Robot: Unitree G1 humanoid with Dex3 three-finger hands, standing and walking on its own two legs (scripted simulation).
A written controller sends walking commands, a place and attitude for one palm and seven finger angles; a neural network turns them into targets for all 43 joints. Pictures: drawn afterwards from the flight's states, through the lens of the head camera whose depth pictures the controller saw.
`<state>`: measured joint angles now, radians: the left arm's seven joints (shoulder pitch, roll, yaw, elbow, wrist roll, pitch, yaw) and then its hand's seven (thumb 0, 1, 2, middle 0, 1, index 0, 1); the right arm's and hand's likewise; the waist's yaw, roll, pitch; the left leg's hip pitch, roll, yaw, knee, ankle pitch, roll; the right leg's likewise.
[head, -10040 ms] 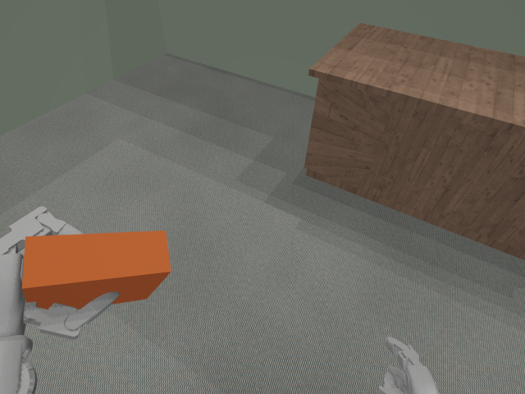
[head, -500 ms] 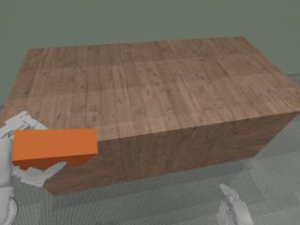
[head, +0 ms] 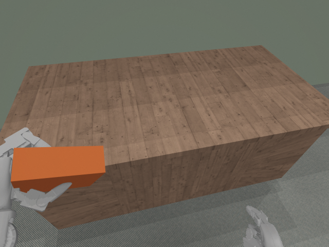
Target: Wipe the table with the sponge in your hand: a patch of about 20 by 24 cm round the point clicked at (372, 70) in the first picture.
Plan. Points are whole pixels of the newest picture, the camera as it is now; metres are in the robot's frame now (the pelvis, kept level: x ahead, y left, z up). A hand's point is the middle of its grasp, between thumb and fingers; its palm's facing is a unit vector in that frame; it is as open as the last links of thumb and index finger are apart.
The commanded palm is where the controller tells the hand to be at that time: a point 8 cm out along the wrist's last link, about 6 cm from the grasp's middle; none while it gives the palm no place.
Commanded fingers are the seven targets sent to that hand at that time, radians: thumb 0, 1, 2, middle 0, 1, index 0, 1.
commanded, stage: shuffle to correct the standing spot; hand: left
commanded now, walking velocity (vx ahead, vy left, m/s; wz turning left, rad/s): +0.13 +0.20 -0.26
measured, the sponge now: (72, 169) +0.23 +0.20 +0.14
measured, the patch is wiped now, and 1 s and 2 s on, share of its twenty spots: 0.00 0.00 0.00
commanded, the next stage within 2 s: come to a stop and stand still in 1.50 s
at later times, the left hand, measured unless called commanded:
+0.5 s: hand (46, 139) +0.27 +0.26 +0.17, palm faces +0.29 -0.85 -0.44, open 9.2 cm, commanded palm +0.22 +0.30 +0.18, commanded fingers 0.00 0.10 1.30 -1.20 -1.60 -1.20 -1.60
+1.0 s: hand (10, 128) +0.29 +0.34 +0.17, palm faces +0.29 -0.83 -0.47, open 9.2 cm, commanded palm +0.23 +0.38 +0.18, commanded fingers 0.00 0.10 1.30 -1.20 -1.60 -1.20 -1.60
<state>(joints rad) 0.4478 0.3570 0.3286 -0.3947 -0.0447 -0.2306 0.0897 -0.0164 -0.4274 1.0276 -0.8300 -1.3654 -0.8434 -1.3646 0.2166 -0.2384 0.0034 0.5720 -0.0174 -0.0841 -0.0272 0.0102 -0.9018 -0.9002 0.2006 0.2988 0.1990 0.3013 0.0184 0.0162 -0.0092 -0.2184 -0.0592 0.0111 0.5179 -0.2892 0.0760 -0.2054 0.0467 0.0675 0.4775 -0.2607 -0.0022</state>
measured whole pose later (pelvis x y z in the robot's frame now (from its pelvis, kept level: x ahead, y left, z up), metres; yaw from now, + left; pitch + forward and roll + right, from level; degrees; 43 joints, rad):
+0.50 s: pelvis +0.02 +0.04 -0.01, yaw -8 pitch -2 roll +1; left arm 0.45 0.37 0.37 -0.44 -0.03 -0.22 0.12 -0.02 -0.43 1.03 -0.83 -1.37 -0.84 -1.37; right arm 0.22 -0.19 0.01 0.58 -0.01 -0.10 -0.02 0.01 -0.90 -0.90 0.20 0.30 0.20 0.30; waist 0.01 0.00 0.04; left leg -0.22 -0.06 0.12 0.53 -0.29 0.09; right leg -0.42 -0.02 -0.05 0.92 -0.43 -0.01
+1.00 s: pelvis +0.04 +0.13 -0.02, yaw -8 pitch -3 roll +2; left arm 0.43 0.43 0.41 -0.49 -0.03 -0.24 0.13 -0.02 -0.43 1.03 -0.83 -1.37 -0.84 -1.37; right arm 0.22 -0.21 -0.05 0.61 0.01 -0.13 -0.05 0.01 -0.91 -0.90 0.20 0.30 0.19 0.30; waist 0.00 -0.04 0.07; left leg -0.33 0.05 0.04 0.64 -0.27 -0.05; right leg -0.36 -0.11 -0.03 0.78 -0.43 0.03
